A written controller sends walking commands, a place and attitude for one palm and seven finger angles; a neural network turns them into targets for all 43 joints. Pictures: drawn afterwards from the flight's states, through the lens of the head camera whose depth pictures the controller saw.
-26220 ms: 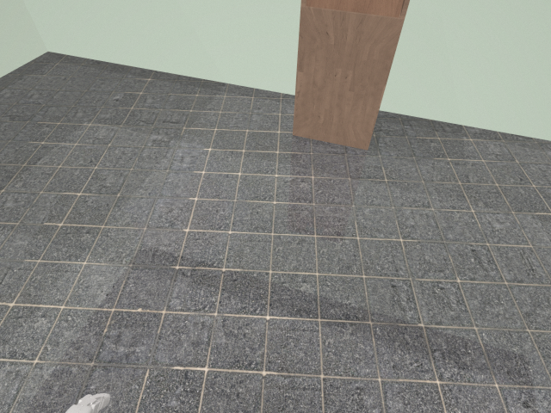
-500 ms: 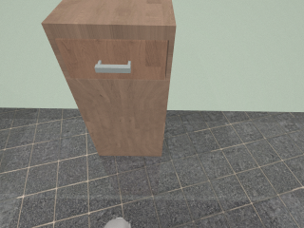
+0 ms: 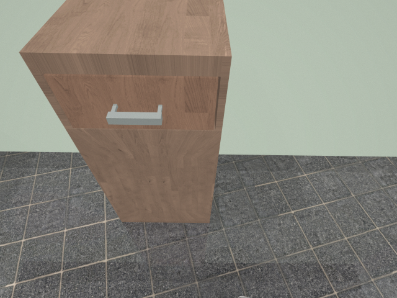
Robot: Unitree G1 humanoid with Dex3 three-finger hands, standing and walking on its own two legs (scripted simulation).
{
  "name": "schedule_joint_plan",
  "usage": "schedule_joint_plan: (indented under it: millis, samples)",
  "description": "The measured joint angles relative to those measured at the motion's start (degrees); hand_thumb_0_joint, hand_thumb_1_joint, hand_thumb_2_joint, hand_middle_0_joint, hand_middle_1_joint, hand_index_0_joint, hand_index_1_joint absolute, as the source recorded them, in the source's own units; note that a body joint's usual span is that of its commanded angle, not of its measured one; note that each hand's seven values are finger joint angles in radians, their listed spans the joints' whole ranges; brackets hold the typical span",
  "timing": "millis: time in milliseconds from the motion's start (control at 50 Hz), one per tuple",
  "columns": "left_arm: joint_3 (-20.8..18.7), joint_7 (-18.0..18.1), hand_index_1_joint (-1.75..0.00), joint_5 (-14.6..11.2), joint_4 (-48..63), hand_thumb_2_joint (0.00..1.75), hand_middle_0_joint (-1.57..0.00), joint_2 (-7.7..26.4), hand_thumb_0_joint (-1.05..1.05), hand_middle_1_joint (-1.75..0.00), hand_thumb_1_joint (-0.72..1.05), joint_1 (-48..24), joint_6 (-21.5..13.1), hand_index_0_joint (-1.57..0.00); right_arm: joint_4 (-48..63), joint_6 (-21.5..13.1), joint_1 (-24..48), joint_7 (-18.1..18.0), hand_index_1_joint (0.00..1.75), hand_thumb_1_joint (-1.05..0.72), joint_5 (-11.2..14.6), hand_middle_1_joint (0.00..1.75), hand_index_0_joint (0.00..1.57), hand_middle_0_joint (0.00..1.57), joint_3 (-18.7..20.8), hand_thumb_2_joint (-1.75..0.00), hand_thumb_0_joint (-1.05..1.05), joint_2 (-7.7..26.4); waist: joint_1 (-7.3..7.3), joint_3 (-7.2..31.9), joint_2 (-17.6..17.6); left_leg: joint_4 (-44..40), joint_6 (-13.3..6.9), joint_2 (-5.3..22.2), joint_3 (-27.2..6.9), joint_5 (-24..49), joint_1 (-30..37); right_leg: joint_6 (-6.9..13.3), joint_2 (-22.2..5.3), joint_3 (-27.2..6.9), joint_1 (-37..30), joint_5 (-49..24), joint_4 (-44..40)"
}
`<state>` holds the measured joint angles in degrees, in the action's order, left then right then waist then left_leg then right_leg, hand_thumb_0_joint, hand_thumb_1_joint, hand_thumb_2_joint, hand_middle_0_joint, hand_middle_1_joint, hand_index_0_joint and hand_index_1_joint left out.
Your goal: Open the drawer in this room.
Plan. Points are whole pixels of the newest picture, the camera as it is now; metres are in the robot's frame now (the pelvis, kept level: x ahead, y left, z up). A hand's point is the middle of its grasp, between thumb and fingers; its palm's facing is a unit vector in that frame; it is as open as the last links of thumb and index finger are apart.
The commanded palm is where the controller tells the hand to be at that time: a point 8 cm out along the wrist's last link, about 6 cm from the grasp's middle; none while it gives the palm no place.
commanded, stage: come to a stop and stand still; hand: left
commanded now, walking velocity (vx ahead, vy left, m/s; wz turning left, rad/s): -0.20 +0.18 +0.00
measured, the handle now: (136, 113) +0.53 +0.19 +0.04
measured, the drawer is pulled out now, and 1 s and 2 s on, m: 0.00 0.00 0.00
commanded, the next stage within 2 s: look again from close up in 0.68 s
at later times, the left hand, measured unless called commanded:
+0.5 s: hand out of the picture +0.01 +0.21 -0.18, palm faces +0.08 -0.97 -0.23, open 7.4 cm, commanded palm none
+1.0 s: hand out of the picture -0.01 +0.18 -0.18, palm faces +0.01 -0.97 -0.23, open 7.3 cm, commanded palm none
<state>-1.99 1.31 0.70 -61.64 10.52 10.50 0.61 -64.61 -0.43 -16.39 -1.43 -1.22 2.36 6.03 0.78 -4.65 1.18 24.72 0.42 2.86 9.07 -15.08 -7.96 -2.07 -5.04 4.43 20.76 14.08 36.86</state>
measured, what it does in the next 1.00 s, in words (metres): steps on the spot: right foot, then left foot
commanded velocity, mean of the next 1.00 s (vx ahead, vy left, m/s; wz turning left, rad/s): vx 0.02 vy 0.01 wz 0.00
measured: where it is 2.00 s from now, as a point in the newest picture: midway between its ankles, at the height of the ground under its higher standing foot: outside the picture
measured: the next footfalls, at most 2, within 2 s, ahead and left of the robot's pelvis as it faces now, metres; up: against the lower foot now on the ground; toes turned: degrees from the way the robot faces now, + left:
right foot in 0.02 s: +0.09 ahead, -0.13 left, +0.00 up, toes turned -7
left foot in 0.46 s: -0.03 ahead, +0.14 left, +0.00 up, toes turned +2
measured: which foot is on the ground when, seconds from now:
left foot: down 0.00-0.04, up 0.06-0.44, down 0.46-1.00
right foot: up 0.00-0.00, down 0.02-0.46, up 0.48-0.72, down 0.74-1.00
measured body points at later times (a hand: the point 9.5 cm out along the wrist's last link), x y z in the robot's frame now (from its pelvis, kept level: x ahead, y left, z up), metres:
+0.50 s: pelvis -0.04 +0.01 -0.01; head -0.02 +0.02 +0.44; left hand +0.01 +0.27 -0.16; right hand +0.04 -0.24 -0.14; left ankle -0.07 +0.14 -0.74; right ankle +0.05 -0.12 -0.73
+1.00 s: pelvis -0.02 +0.00 -0.01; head +0.00 -0.02 +0.44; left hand -0.01 +0.23 -0.16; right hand -0.03 -0.21 -0.18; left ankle -0.07 +0.14 -0.74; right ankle -0.04 -0.10 -0.74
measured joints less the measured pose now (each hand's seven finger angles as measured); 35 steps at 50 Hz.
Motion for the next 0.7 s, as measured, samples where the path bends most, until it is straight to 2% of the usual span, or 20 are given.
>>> schedule_joint_plan:
  millis: [20, 60, 80, 120, 180, 240, 280, 360, 420, 460, 520, 600, 660, 700]
  samples:
    - [-0.01, -0.03, -0.3, 0.06, 0.38, 0.9, -0.2, 0.15, 0.01, -0.29, 0.92, -0.1, -0.09, -0.19, -0.08, 0.46, 0.01, 0.09, 0.3, -0.91, 0.05, 0.3, 0.21, 0.2, 0.24, -0.9, 0.0, -0.21, -0.01, -0.22, 0.12, 1.71, 0.54, 0.04, 0.19, -1.17, -0.32, 0.18, -0.11, 0.32, -1.34, -3.82, -2.99]
    - [-0.07, 0.09, -0.3, 0.33, 0.78, 0.9, -0.2, -0.28, 0.01, -0.29, 0.92, -0.65, -0.43, -0.19, 0.18, 1.34, 0.63, 0.39, 0.3, -0.91, 0.34, 0.3, 0.21, 0.21, 0.91, -0.9, 0.0, 0.24, 0.18, -0.86, -1.16, 6.97, 1.15, 0.95, -0.39, -4.04, -2.43, 2.05, 0.52, 0.92, -1.88, -1.98, -3.29]
    - [0.03, 0.07, -0.3, 0.33, 0.99, 0.9, -0.2, -0.78, 0.01, -0.29, 0.92, -1.2, -0.55, -0.19, 0.56, 1.93, 1.29, 0.44, 0.3, -0.91, 0.55, 0.3, 0.21, 0.21, 1.26, -0.9, 0.0, 0.81, 0.48, -1.43, -2.15, 11.44, 1.17, 0.88, -1.88, -8.25, -4.36, 2.82, 0.77, 1.36, -1.52, -0.6, -2.3]
    - [0.16, 0.22, -0.3, 0.28, 1.68, 0.9, -0.2, -1.67, 0.01, -0.29, 0.92, -2.17, -0.65, -0.19, 1.35, 3.2, 2.81, 0.36, 0.3, -0.91, 0.75, 0.3, 0.2, 0.21, 1.79, -0.9, 0.0, 1.99, 0.51, -2.35, -2.97, 22.58, 1.16, -0.94, -5.03, -14.87, -8.79, 3.72, 0.51, 1.65, -1.19, 0.11, -1.97]
    - [-0.02, 0.69, -0.3, 0.27, 2.96, 0.9, -0.2, -2.4, 0.01, -0.29, 0.92, -3.29, -0.33, -0.2, 2.53, 4.04, 4.99, 0.53, 0.3, -0.91, 0.6, 0.3, 0.2, 0.2, 2.33, -0.9, 0.0, 4.1, -0.23, -3.12, -3.54, 36.0, 1.59, -3.01, -7.63, -14.56, -14.03, 3.88, 0.08, 1.65, -1.26, -1.55, -3.73]
    - [-0.19, 0.86, -0.3, 0.39, 3.97, 0.9, -0.2, -2.46, 0.01, -0.3, 0.92, -3.49, -0.04, -0.2, 3.86, 4.52, 6.73, 0.96, 0.3, -0.91, 0.37, 0.3, 0.2, 0.2, 2.62, -0.9, 0.0, 6.05, -0.82, -2.61, -3.58, 39.82, 2.23, -3.27, -8.68, -11.38, -16.11, 3.77, -0.31, 1.71, -1.15, -3.21, -5.72]
    - [-0.31, 0.78, -0.3, 0.63, 4.47, 0.9, -0.21, -2.08, 0.01, -0.3, 0.91, -3.28, 0.09, -0.2, 4.71, 4.48, 7.62, 1.23, 0.3, -0.91, 0.23, 0.3, 0.2, 0.2, 2.61, -0.9, 0.0, 6.99, -1.28, -2.01, -3.08, 37.52, 2.41, -2.91, -8.96, -10.36, -15.53, 3.6, -0.58, 1.6, -1.03, -4.28, -6.91]
    - [-0.48, 0.28, -0.3, 1.14, 4.78, 0.9, -0.21, -0.67, 0.01, -0.3, 0.91, -2.26, 0.33, -0.2, 6.08, 3.65, 8.44, 1.65, 0.3, -0.91, 0.3, 0.3, 0.2, 0.2, 2.19, -0.9, 0.0, 7.96, -2.32, -0.36, -1.76, 25.91, 2.05, -1.71, -8.69, -10.43, -11.09, 3.14, -0.71, 1.41, -0.78, -6.25, -8.9]
    - [-0.59, 0.02, -0.3, 1.13, 4.22, 0.9, -0.21, 0.67, 0.01, -0.3, 0.91, -1.11, 0.57, -0.2, 6.71, 2.48, 8.18, 1.68, 0.3, -0.91, 0.38, 0.3, 0.2, 0.2, 1.54, -0.9, 0.0, 7.89, -2.92, 1.14, -0.81, 13.77, 1.44, -1.22, -7.75, -8.38, -5.88, 2.52, -0.28, 1.3, -0.28, -7.42, -9.63]
    - [-0.56, -0.03, -0.3, 0.61, 3.5, 0.9, -0.21, 1.34, 0.01, -0.3, 0.91, -0.04, 1.0, -0.2, 7.08, 1.21, 7.03, 1.59, 0.3, -0.91, 0.24, 0.3, 0.2, 0.2, 1.04, -0.9, 0.0, 7.75, -2.64, 2.58, -1.06, 3.95, 0.75, -0.78, -8.04, -5.02, -1.94, 1.81, 0.53, 1.62, 0.97, -6.29, -7.92]
    - [-0.72, -0.34, -0.3, 0.26, 1.48, 0.9, -0.2, 2.68, 0.01, -0.3, 0.91, 1.39, 1.93, -0.2, 6.0, 0.95, 4.97, 1.27, 0.3, -0.91, -0.31, 0.3, 0.2, 0.2, 0.07, -0.9, 0.0, 5.34, -1.96, 3.71, 1.01, 2.6, 0.35, -1.5, -8.18, -2.85, -1.06, 0.91, 1.15, -0.63, 1.38, 2.25, -3.29]
    - [-0.52, -1.29, -0.3, 0.38, -0.29, 0.9, -0.2, 2.74, 0.01, -0.29, 0.91, 3.95, 1.68, -0.19, 3.81, 1.0, 2.04, 0.69, 0.3, -0.91, -0.35, 0.3, 0.2, 0.2, -1.14, -0.9, 0.0, 2.86, -1.93, 5.12, 1.11, -2.99, 0.09, -1.52, -8.57, -0.22, 1.3, 0.49, 2.63, -2.22, 0.64, 4.3, 4.81]
    - [-0.01, -1.46, -0.3, 0.15, -1.57, 0.9, -0.2, 2.02, 0.01, -0.29, 0.91, 5.43, 1.08, -0.19, 2.41, 0.62, 1.19, -0.01, 0.3, -0.92, -0.39, 0.3, 0.2, 0.2, -1.11, -0.9, 0.01, 1.95, -1.79, 4.63, 1.04, -4.92, 0.06, -1.95, -7.87, 0.62, 2.0, 0.1, 2.54, -2.12, -1.88, 5.93, 3.66]
    - [0.46, -1.39, -0.3, -0.14, -2.56, 0.9, -0.2, 1.28, 0.01, -0.29, 0.91, 5.69, 0.82, -0.19, 1.72, 0.28, 0.94, -0.13, 0.3, -0.92, -0.25, 0.3, 0.21, 0.21, -0.99, -0.9, 0.01, 1.73, -1.32, 3.73, 0.83, -4.4, 0.24, -2.27, -7.42, 0.22, 1.78, 0.04, 2.42, -1.75, -4.75, 5.5, -1.45]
